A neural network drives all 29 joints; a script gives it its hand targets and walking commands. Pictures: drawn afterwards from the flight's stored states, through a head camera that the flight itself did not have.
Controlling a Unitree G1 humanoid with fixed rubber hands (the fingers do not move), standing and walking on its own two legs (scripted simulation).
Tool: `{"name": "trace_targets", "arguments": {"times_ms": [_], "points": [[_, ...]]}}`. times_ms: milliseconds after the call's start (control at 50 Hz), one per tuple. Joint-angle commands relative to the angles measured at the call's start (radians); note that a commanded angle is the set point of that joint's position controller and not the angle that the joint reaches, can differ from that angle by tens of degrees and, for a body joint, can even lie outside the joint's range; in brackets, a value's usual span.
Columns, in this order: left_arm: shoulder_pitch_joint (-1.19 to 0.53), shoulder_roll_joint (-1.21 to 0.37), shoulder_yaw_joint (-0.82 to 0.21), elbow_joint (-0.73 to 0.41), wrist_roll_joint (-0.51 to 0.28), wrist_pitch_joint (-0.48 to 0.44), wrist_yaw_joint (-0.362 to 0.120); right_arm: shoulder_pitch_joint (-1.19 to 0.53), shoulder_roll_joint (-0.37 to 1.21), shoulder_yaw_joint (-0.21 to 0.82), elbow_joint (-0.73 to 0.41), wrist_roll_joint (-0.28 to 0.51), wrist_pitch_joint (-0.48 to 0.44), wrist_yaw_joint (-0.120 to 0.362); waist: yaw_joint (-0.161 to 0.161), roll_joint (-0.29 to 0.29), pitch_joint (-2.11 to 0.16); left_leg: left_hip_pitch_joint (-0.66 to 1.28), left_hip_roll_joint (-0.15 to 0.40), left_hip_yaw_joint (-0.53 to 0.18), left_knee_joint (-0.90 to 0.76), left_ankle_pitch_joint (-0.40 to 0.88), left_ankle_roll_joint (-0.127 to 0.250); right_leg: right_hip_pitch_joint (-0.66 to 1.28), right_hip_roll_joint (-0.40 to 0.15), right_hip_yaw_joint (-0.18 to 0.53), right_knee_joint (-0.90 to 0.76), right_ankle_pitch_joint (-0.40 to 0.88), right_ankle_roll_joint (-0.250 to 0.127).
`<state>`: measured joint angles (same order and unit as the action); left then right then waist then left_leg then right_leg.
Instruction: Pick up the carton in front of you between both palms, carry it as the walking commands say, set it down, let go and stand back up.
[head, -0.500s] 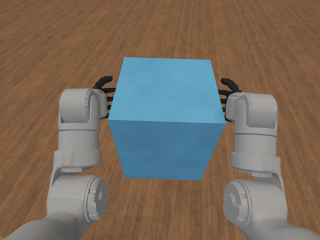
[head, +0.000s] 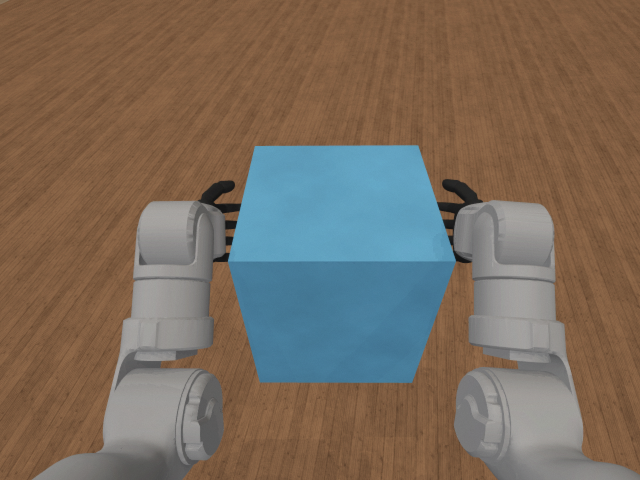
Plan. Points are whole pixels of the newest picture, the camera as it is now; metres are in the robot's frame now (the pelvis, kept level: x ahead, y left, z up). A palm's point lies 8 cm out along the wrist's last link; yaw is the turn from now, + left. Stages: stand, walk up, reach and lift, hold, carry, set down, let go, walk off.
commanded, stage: carry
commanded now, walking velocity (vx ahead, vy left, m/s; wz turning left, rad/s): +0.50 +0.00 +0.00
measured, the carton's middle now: (336, 268) +0.38 +0.01 +0.07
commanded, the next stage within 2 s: none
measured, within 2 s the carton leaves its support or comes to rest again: neither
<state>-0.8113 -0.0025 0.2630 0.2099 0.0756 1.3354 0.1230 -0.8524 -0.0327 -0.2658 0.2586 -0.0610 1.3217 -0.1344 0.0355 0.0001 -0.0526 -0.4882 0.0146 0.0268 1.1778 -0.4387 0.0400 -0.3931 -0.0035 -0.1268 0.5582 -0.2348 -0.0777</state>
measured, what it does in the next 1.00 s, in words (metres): walks ahead: left foot, then right foot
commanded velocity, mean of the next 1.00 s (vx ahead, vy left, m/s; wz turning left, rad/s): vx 0.15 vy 0.00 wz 0.00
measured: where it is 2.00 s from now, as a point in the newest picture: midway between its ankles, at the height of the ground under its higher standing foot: (329, 420)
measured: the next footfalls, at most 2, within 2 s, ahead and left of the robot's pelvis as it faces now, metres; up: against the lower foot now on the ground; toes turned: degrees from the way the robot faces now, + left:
left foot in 0.30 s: +0.39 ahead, +0.10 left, +0.00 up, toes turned +9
right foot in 0.68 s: +0.57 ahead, -0.09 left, +0.00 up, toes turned -9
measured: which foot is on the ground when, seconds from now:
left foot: up 0.00-0.28, down 0.30-1.00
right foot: down 0.00-0.32, up 0.34-0.66, down 0.68-1.00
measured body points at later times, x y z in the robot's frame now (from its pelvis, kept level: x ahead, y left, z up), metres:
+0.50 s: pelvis +0.32 +0.04 +0.01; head +0.36 +0.05 +0.46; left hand +0.65 +0.17 +0.06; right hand +0.62 -0.14 +0.07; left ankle +0.35 +0.10 -0.73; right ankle +0.30 -0.09 -0.67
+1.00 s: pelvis +0.49 +0.00 +0.00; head +0.45 +0.00 +0.44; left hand +0.76 +0.16 +0.08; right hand +0.77 -0.14 +0.08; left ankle +0.35 +0.10 -0.73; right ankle +0.53 -0.09 -0.73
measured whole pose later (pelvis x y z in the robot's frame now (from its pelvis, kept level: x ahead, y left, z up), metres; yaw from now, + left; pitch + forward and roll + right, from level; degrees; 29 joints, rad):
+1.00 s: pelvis +0.49 +0.00 +0.00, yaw +1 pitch +4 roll -1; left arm -0.18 -0.14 0.12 -0.22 0.13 1.22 0.08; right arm -0.19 0.14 -0.13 -0.22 -0.14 1.22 -0.08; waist 0.01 0.03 -0.19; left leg -0.08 0.04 0.11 0.50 -0.46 -0.01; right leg -0.39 -0.02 -0.20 0.56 -0.23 -0.06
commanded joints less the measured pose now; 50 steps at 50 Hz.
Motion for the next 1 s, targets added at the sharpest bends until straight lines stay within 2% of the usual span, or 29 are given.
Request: {"name": "trace_targets", "arguments": {"times_ms": [0, 80, 180, 220, 240, 260, 280, 300, 320, 340, 360, 380, 400, 420, 480, 520, 540, 600, 640, 660, 680, 700, 720, 760, 800, 860, 880, 920, 980], "points": [[-0.841, -1.141, -0.558, -0.138, -0.489, -0.053, -0.247, -0.688, 1.180, 0.530, -0.067, 0.398, -0.035, 0.221, 0.008, -0.112, -0.441, -0.242, 0.032, -0.008, -0.083, 0.049, -0.013, 0.532, -0.266, 0.363, -0.185, 0.371, -0.119], [-0.802, -1.173, -0.589, -0.160, -0.510, -0.088, -0.258, -0.622, 1.195, 0.549, -0.090, 0.370, -0.072, 0.202, 0.012, -0.120, -0.420, -0.257, 0.034, 0.034, -0.289, 0.166, -0.029, 0.550, -0.240, 0.263, -0.212, 0.426, -0.120], [-0.659, -1.162, -0.628, -0.163, -0.473, -0.119, -0.256, -0.517, 1.193, 0.600, -0.125, 0.361, -0.094, 0.206, 0.017, -0.145, -0.359, -0.149, -0.009, 0.113, -0.579, 0.382, -0.018, 0.556, -0.187, 0.128, -0.182, 0.622, -0.070], [-0.590, -1.158, -0.641, -0.177, -0.450, -0.122, -0.254, -0.471, 1.195, 0.621, -0.149, 0.368, -0.093, 0.219, 0.007, -0.152, -0.357, -0.019, -0.046, 0.151, -0.693, 0.445, -0.003, 0.544, -0.170, 0.080, -0.121, 0.763, -0.033], [-0.550, -1.157, -0.649, -0.187, -0.440, -0.122, -0.252, -0.437, 1.199, 0.632, -0.155, 0.370, -0.093, 0.227, -0.010, -0.148, -0.388, 0.115, -0.071, 0.179, -0.748, 0.475, 0.005, 0.521, -0.160, 0.043, -0.037, 0.839, -0.008], [-0.512, -1.156, -0.659, -0.199, -0.431, -0.120, -0.252, -0.389, 1.201, 0.639, -0.158, 0.369, -0.094, 0.235, -0.039, -0.124, -0.442, 0.319, -0.079, 0.200, -0.794, 0.497, 0.009, 0.455, -0.138, -0.003, 0.089, 0.814, 0.024], [-0.478, -1.147, -0.667, -0.209, -0.422, -0.118, -0.254, -0.355, 1.196, 0.642, -0.171, 0.366, -0.095, 0.244, -0.071, -0.070, -0.490, 0.539, 0.019, 0.093, -0.748, 0.439, 0.014, 0.293, -0.123, -0.002, 0.246, 0.585, 0.046], [-0.442, -1.170, -0.684, -0.227, -0.431, -0.112, -0.259, -0.314, 1.170, 0.643, -0.188, 0.351, -0.096, 0.248, -0.065, 0.139, -0.615, 0.809, 0.302, -0.322, -0.688, 0.528, 0.122, 0.028, -0.054, 0.027, 0.483, 0.205, 0.074], [-0.427, -1.165, -0.694, -0.252, -0.424, -0.106, -0.265, -0.284, 1.183, 0.653, -0.206, 0.340, -0.102, 0.252, -0.079, 0.298, -0.611, 0.924, 0.377, -0.559, -0.774, 0.628, 0.233, -0.232, 0.087, 0.067, 0.673, -0.258, 0.092], [-0.392, -1.177, -0.706, -0.265, -0.416, -0.110, -0.264, -0.258, 1.194, 0.658, -0.244, 0.352, -0.100, 0.261, -0.076, 0.236, -0.564, 0.898, 0.373, -0.488, -0.769, 0.717, 0.237, -0.307, 0.037, 0.129, 0.765, -0.282, 0.069], [-0.360, -1.187, -0.716, -0.297, -0.410, -0.117, -0.262, -0.251, 1.223, 0.682, -0.300, 0.366, -0.105, 0.269, -0.082, 0.154, -0.527, 0.838, 0.342, -0.394, -0.764, 0.832, 0.208, -0.327, 0.002, 0.138, 0.736, -0.246, 0.059], [-0.329, -1.201, -0.727, -0.334, -0.403, -0.127, -0.258, -0.255, 1.243, 0.706, -0.366, 0.379, -0.112, 0.277, -0.077, 0.086, -0.488, 0.767, 0.323, -0.308, -0.776, 0.891, 0.166, -0.314, -0.034, 0.138, 0.652, -0.195, 0.061], [-0.290, -1.206, -0.740, -0.376, -0.393, -0.137, -0.253, -0.249, 1.259, 0.733, -0.428, 0.391, -0.119, 0.283, -0.070, 0.072, -0.469, 0.718, 0.304, -0.248, -0.794, 0.913, 0.132, -0.286, -0.057, 0.137, 0.548, -0.159, 0.070], [-0.247, -1.207, -0.757, -0.412, -0.380, -0.146, -0.247, -0.222, 1.264, 0.756, -0.478, 0.396, -0.126, 0.287, -0.067, 0.079, -0.474, 0.698, 0.287, -0.197, -0.807, 0.932, 0.110, -0.242, -0.059, 0.125, 0.450, -0.147, 0.083], [-0.054, -1.179, -0.808, -0.493, -0.329, -0.177, -0.231, -0.068, 1.228, 0.810, -0.577, 0.390, -0.142, 0.299, -0.053, 0.110, -0.474, 0.648, 0.255, -0.075, -0.813, 1.075, 0.101, -0.137, -0.026, 0.060, 0.202, -0.129, 0.108], [0.057, -1.138, -0.841, -0.546, -0.299, -0.190, -0.225, 0.046, 1.183, 0.841, -0.618, 0.376, -0.150, 0.308, -0.052, 0.152, -0.469, 0.637, 0.233, 0.001, -0.795, 1.185, 0.085, -0.090, -0.002, 0.018, 0.080, -0.003, 0.107], [0.093, -1.107, -0.852, -0.578, -0.290, -0.191, -0.223, 0.097, 1.178, 0.852, -0.623, 0.377, -0.151, 0.314, -0.055, 0.168, -0.467, 0.629, 0.221, 0.030, -0.791, 1.190, 0.076, -0.068, 0.003, 0.004, 0.046, 0.058, 0.106], [0.181, -1.088, -0.865, -0.628, -0.317, -0.169, -0.237, 0.229, 1.117, 0.854, -0.653, 0.367, -0.138, 0.319, -0.059, 0.158, -0.436, 0.571, 0.187, 0.079, -0.764, 1.023, 0.060, 0.035, -0.001, -0.023, -0.068, 0.226, 0.103], [0.181, -1.054, -0.866, -0.632, -0.336, -0.145, -0.254, 0.250, 1.080, 0.859, -0.647, 0.362, -0.123, 0.320, -0.049, 0.104, -0.386, 0.478, 0.145, 0.110, -0.697, 0.827, 0.015, 0.174, -0.019, -0.038, -0.238, 0.415, 0.097], [0.182, -1.029, -0.860, -0.619, -0.340, -0.129, -0.264, 0.260, 1.056, 0.856, -0.631, 0.353, -0.114, 0.319, -0.045, 0.080, -0.365, 0.379, 0.141, 0.097, -0.675, 0.689, -0.015, 0.283, -0.080, 0.001, -0.234, 0.504, 0.084], [0.182, -0.999, -0.850, -0.598, -0.342, -0.113, -0.273, 0.264, 1.032, 0.852, -0.615, 0.346, -0.103, 0.317, -0.047, 0.004, -0.389, 0.277, 0.125, 0.094, -0.621, 0.475, -0.048, 0.410, -0.203, 0.103, -0.135, 0.845, 0.048], [0.196, -0.992, -0.839, -0.546, -0.338, -0.106, -0.280, 0.245, 1.017, 0.860, -0.611, 0.351, -0.086, 0.314, -0.040, -0.071, -0.444, 0.171, 0.107, 0.051, -0.630, 0.255, -0.071, 0.556, -0.295, 0.186, -0.042, 1.015, -0.043], [0.230, -1.000, -0.823, -0.500, -0.334, -0.105, -0.286, 0.231, 1.006, 0.860, -0.608, 0.350, -0.073, 0.314, -0.033, -0.126, -0.439, 0.163, 0.092, 0.046, -0.643, 0.119, -0.080, 0.532, -0.307, 0.230, -0.062, 0.930, -0.076], [0.210, -1.014, -0.813, -0.460, -0.336, -0.100, -0.292, 0.195, 1.019, 0.860, -0.568, 0.355, -0.064, 0.318, -0.042, -0.107, -0.377, 0.233, 0.090, 0.038, -0.730, 0.126, -0.082, 0.411, -0.261, 0.194, -0.097, 0.798, -0.051], [0.203, -1.031, -0.809, -0.428, -0.335, -0.102, -0.294, 0.189, 1.042, 0.857, -0.526, 0.356, -0.066, 0.322, -0.039, -0.094, -0.321, 0.284, 0.095, 0.043, -0.800, 0.248, -0.084, 0.340, -0.208, 0.131, -0.060, 0.761, -0.007], [0.176, -1.052, -0.822, -0.435, -0.340, -0.115, -0.292, 0.185, 1.074, 0.856, -0.503, 0.360, -0.084, 0.324, -0.031, 0.004, -0.364, 0.358, 0.127, 0.035, -0.716, 0.564, -0.076, 0.289, -0.172, 0.089, 0.002, 0.689, 0.000], [0.152, -1.061, -0.831, -0.452, -0.348, -0.119, -0.292, 0.177, 1.083, 0.855, -0.509, 0.361, -0.092, 0.323, -0.030, 0.021, -0.369, 0.361, 0.132, 0.035, -0.702, 0.627, -0.073, 0.286, -0.164, 0.080, 0.011, 0.674, 0.000], [0.115, -1.072, -0.848, -0.489, -0.365, -0.127, -0.292, 0.162, 1.094, 0.856, -0.532, 0.362, -0.101, 0.319, -0.029, 0.023, -0.373, 0.351, 0.129, 0.043, -0.685, 0.652, -0.073, 0.298, -0.155, 0.072, 0.019, 0.676, -0.001], [0.105, -1.068, -0.860, -0.519, -0.380, -0.130, -0.292, 0.173, 1.095, 0.855, -0.552, 0.355, -0.106, 0.312, -0.029, 0.008, -0.379, 0.339, 0.115, 0.052, -0.681, 0.587, -0.071, 0.323, -0.157, 0.082, 0.018, 0.697, -0.008]]}}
